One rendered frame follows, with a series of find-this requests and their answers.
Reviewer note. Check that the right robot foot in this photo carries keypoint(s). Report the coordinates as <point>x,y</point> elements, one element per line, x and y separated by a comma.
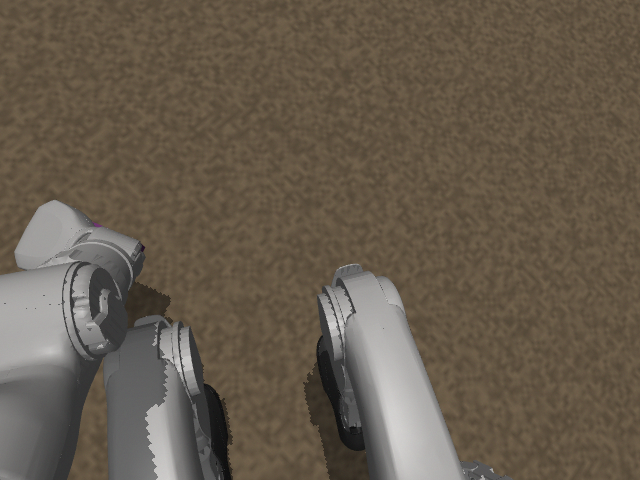
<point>352,437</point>

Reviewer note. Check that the right robot hand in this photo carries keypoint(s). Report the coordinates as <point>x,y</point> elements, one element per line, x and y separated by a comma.
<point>480,471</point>

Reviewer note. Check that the left robot foot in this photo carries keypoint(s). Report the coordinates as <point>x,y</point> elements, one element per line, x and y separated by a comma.
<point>219,434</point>

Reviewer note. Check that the left robot arm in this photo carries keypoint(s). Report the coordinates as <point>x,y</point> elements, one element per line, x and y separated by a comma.
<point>57,322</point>

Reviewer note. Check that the small box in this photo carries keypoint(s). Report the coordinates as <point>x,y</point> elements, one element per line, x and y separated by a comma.
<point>97,225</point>

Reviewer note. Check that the left robot hand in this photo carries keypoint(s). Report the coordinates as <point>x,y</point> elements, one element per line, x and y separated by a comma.
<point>48,232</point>

